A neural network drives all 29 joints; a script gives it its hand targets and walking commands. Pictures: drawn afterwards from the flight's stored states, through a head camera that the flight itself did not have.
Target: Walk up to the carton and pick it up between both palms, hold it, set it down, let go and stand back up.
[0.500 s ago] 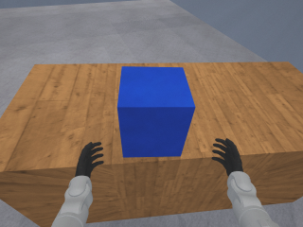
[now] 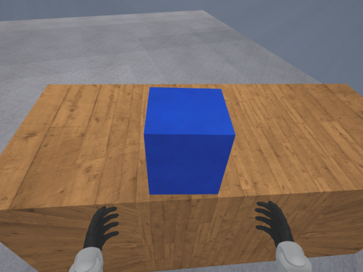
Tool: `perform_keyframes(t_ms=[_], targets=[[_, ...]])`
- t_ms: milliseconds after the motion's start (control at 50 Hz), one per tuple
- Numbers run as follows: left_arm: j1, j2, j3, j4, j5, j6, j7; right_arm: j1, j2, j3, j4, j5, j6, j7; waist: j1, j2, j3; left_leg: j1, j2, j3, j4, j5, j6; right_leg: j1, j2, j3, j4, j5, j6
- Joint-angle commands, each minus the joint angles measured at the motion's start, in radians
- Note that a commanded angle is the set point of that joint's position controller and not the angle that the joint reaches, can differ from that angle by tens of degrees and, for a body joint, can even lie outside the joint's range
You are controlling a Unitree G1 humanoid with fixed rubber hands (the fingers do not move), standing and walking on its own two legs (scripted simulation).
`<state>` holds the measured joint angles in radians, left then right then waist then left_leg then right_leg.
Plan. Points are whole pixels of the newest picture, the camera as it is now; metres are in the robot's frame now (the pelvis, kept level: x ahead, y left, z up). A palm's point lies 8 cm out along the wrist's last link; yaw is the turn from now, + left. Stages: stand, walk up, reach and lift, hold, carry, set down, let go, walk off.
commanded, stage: set down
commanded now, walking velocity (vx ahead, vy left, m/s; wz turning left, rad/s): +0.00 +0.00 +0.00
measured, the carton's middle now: (184, 142) +0.50 +0.01 +0.01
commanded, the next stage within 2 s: let go in 1.18 s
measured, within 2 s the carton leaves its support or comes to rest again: neither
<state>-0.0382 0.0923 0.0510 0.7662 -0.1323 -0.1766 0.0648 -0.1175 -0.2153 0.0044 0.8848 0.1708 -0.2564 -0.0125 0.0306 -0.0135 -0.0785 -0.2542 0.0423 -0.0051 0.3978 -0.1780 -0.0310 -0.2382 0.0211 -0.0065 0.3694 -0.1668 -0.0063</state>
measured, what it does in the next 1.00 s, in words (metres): stands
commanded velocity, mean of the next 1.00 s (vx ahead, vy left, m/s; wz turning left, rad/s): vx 0.00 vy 0.00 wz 0.00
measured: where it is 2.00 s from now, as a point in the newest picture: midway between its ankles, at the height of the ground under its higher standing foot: outside the picture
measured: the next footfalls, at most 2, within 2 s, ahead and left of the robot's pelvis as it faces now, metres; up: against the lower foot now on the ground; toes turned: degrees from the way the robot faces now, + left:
none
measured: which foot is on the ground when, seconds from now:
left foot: down 0.00-1.00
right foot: down 0.00-1.00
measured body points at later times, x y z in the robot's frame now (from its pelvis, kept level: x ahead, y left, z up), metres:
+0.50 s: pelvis +0.01 +0.00 +0.00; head +0.01 +0.01 +0.45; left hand +0.21 +0.20 -0.08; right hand +0.23 -0.22 -0.07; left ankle +0.02 +0.14 -0.74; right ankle +0.02 -0.11 -0.74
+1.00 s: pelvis +0.02 +0.00 +0.00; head +0.03 +0.01 +0.45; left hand +0.20 +0.20 -0.10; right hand +0.23 -0.23 -0.08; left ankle +0.02 +0.14 -0.74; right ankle +0.02 -0.11 -0.74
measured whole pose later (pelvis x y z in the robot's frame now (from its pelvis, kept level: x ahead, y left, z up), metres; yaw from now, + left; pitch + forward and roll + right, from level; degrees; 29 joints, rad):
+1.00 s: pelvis +0.02 +0.00 +0.00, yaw +0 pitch -1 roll +0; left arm 0.10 0.10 0.05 0.64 -0.02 0.10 0.01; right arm -0.01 -0.20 0.00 0.87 -0.01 -0.20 -0.02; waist 0.00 -0.01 0.02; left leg -0.18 0.04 0.00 0.40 -0.21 -0.03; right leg -0.16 0.02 -0.01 0.37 -0.20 -0.01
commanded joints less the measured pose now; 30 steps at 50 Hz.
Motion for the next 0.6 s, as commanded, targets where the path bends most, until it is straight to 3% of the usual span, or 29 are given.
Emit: perform_keyframes(t_ms=[0, 40, 60, 80, 100, 120, 140, 160, 180, 200, 220, 240, 260, 280, 300, 320, 340, 360, 400, 420, 440, 480, 500, 520, 560, 580], targets=[[-0.125, 0.190, -0.061, -0.230, 0.026, 0.070, -0.021, -0.081, -0.045, 0.004, -0.136, -0.053, 0.024, -0.010, -0.017, -0.066, 0.030, 0.154, -0.084, 0.046, -0.026, 0.004, 0.006, 0.122, -0.038, 0.053, -0.100, -0.145, 0.001], [-0.152, 0.216, -0.037, -0.359, 0.003, 0.059, -0.009, -0.091, -0.036, -0.007, -0.265, -0.045, 0.006, -0.005, 0.014, -0.055, -0.044, 0.156, -0.080, 0.046, -0.022, 0.022, 0.013, 0.123, -0.032, 0.044, -0.084, -0.125, 0.004], [-0.096, 0.199, -0.050, -0.283, 0.016, 0.081, -0.017, -0.038, -0.018, 0.013, -0.179, -0.048, 0.025, -0.009, -0.005, -0.066, 0.012, 0.152, -0.087, 0.048, -0.028, 0.016, 0.013, 0.122, -0.038, 0.054, -0.100, -0.119, 0.005], [-0.060, 0.176, -0.049, -0.301, 0.041, 0.095, -0.023, -0.009, -0.034, -0.005, -0.175, -0.068, 0.026, -0.009, -0.017, -0.052, 0.030, 0.175, -0.082, 0.046, -0.043, 0.059, 0.008, 0.141, -0.025, 0.039, -0.083, -0.053, 0.006], [-0.098, 0.225, -0.040, -0.403, 0.016, 0.075, -0.022, -0.045, -0.043, -0.016, -0.242, -0.055, 0.007, -0.013, 0.004, -0.052, -0.029, 0.173, -0.087, 0.050, -0.027, 0.083, 0.009, 0.159, -0.030, 0.036, -0.073, -0.021, 0.015], [-0.094, 0.212, -0.055, -0.467, 0.008, 0.062, -0.007, -0.052, -0.063, -0.030, -0.278, -0.039, -0.005, -0.006, 0.002, -0.037, -0.062, 0.184, -0.079, 0.041, -0.026, 0.121, 0.005, 0.157, -0.020, 0.023, -0.057, 0.019, 0.009], [-0.047, 0.204, -0.057, -0.367, 0.015, 0.088, -0.024, -0.014, -0.044, -0.010, -0.209, -0.056, 0.004, -0.014, -0.010, -0.065, 0.003, 0.178, -0.084, 0.049, -0.025, 0.115, 0.014, 0.140, -0.031, 0.035, -0.072, 0.025, 0.014], [-0.013, 0.187, -0.059, -0.331, 0.042, 0.114, -0.031, 0.005, -0.051, -0.009, -0.164, -0.073, 0.019, -0.013, -0.021, -0.043, 0.022, 0.187, -0.086, 0.046, -0.032, 0.100, 0.010, 0.143, -0.031, 0.031, -0.079, 0.022, 0.014], [0.065, 0.160, -0.061, -0.223, 0.080, 0.163, -0.055, 0.071, -0.033, 0.009, -0.055, -0.098, 0.038, -0.023, -0.053, -0.073, 0.097, 0.197, -0.086, 0.054, -0.047, 0.078, 0.009, 0.166, -0.028, 0.037, -0.092, 0.034, 0.014], [0.033, 0.202, -0.039, -0.305, 0.080, 0.162, -0.062, 0.069, -0.013, -0.001, -0.109, -0.104, 0.031, -0.031, -0.032, -0.041, 0.078, 0.191, -0.085, 0.063, -0.047, 0.082, 0.014, 0.185, -0.034, 0.035, -0.084, 0.035, 0.016], [-0.031, 0.225, -0.037, -0.394, 0.062, 0.149, -0.054, 0.018, -0.032, -0.012, -0.201, -0.094, 0.019, -0.029, -0.028, -0.052, 0.023, 0.186, -0.087, 0.065, -0.039, 0.066, 0.007, 0.181, -0.028, 0.031, -0.083, 0.001, 0.020], [-0.045, 0.225, -0.038, -0.434, 0.059, 0.143, -0.038, 0.001, -0.026, -0.022, -0.232, -0.083, 0.019, -0.019, -0.018, -0.030, 0.010, 0.171, -0.079, 0.059, -0.037, 0.068, 0.012, 0.164, -0.031, 0.030, -0.075, -0.015, 0.018], [-0.004, 0.224, -0.036, -0.405, 0.071, 0.161, -0.044, 0.041, -0.010, -0.017, -0.190, -0.107, 0.029, -0.022, -0.029, -0.033, 0.028, 0.183, -0.082, 0.065, -0.032, 0.071, 0.011, 0.167, -0.032, 0.025, -0.074, -0.005, 0.019], [-0.036, 0.230, -0.033, -0.468, 0.064, 0.150, -0.031, 0.013, -0.019, -0.030, -0.260, -0.105, 0.014, -0.016, -0.018, -0.040, -0.003, 0.197, -0.085, 0.070, -0.031, 0.077, 0.014, 0.140, -0.018, 0.018, -0.069, -0.008, 0.020], [0.021, 0.218, -0.030, -0.395, 0.077, 0.172, -0.039, 0.058, -0.019, -0.020, -0.196, -0.116, 0.023, -0.021, -0.026, -0.051, 0.045, 0.189, -0.082, 0.066, -0.032, 0.076, 0.014, 0.161, -0.024, 0.024, -0.076, 0.016, 0.020], [-0.030, 0.237, -0.026, -0.481, 0.067, 0.159, -0.027, 0.009, -0.045, -0.033, -0.274, -0.100, 0.009, -0.012, -0.011, -0.033, 0.003, 0.197, -0.081, 0.068, -0.027, 0.100, 0.012, 0.142, -0.016, 0.012, -0.061, 0.026, 0.021], [0.047, 0.221, -0.037, -0.367, 0.086, 0.181, -0.040, 0.083, -0.022, -0.018, -0.170, -0.119, 0.024, -0.017, -0.029, -0.038, 0.060, 0.186, -0.080, 0.073, -0.035, 0.088, 0.013, 0.150, -0.018, 0.016, -0.072, 0.025, 0.017], [0.006, 0.223, -0.027, -0.431, 0.084, 0.170, -0.029, 0.034, -0.039, -0.030, -0.234, -0.105, 0.011, -0.006, -0.012, -0.023, 0.007, 0.190, -0.074, 0.068, -0.035, 0.108, 0.008, 0.157, -0.011, 0.008, -0.061, 0.036, 0.017], [0.061, 0.208, -0.035, -0.347, 0.099, 0.194, -0.042, 0.083, -0.024, -0.014, -0.181, -0.127, 0.019, -0.013, -0.022, -0.036, 0.067, 0.180, -0.079, 0.082, -0.043, 0.096, 0.012, 0.158, -0.016, 0.005, -0.072, 0.041, 0.018], [0.014, 0.235, -0.025, -0.430, 0.092, 0.179, -0.036, 0.049, -0.034, -0.023, -0.244, -0.113, 0.005, -0.009, -0.009, -0.030, 0.014, 0.190, -0.080, 0.081, -0.033, 0.103, 0.013, 0.152, -0.014, 0.002, -0.063, 0.037, 0.019], [0.030, 0.227, -0.029, -0.367, 0.089, 0.189, -0.044, 0.075, -0.004, -0.014, -0.213, -0.126, 0.013, -0.017, -0.023, -0.039, 0.054, 0.169, -0.081, 0.086, -0.035, 0.076, 0.022, 0.145, -0.027, 0.014, -0.071, 0.017, 0.023], [0.002, 0.226, -0.027, -0.354, 0.099, 0.210, -0.042, 0.049, -0.026, -0.016, -0.208, -0.133, 0.026, -0.010, -0.020, -0.051, 0.053, 0.166, -0.077, 0.090, -0.041, 0.038, 0.023, 0.130, -0.019, 0.010, -0.062, -0.032, 0.022], [0.037, 0.216, -0.037, -0.306, 0.119, 0.234, -0.046, 0.085, -0.019, -0.018, -0.114, -0.145, 0.041, -0.011, -0.030, -0.030, 0.101, 0.159, -0.078, 0.093, -0.048, 0.020, 0.021, 0.136, -0.024, 0.012, -0.077, -0.046, 0.013], [-0.006, 0.226, -0.034, -0.353, 0.107, 0.231, -0.046, 0.053, -0.021, -0.023, -0.164, -0.140, 0.038, -0.012, -0.025, -0.020, 0.080, 0.171, -0.077, 0.094, -0.044, 0.017, 0.020, 0.118, -0.025, 0.012, -0.077, -0.054, 0.016], [0.057, 0.206, -0.034, -0.305, 0.119, 0.250, -0.050, 0.111, -0.026, -0.024, -0.110, -0.151, 0.052, -0.009, -0.027, -0.031, 0.098, 0.171, -0.074, 0.103, -0.047, 0.033, 0.016, 0.134, -0.019, 0.015, -0.077, -0.034, 0.010], [0.035, 0.226, -0.026, -0.356, 0.122, 0.250, -0.048, 0.097, -0.018, -0.031, -0.130, -0.149, 0.050, -0.008, -0.023, -0.020, 0.075, 0.181, -0.079, 0.100, -0.038, 0.041, 0.019, 0.122, -0.025, 0.016, -0.070, -0.031, 0.013]])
